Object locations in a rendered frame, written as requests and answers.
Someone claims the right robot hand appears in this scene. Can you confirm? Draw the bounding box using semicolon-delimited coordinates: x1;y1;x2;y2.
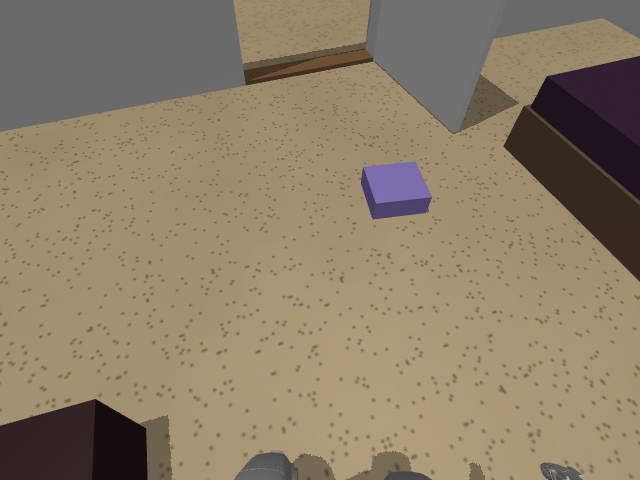
540;463;584;480

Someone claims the bed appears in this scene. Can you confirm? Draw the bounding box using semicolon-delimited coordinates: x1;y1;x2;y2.
504;56;640;281

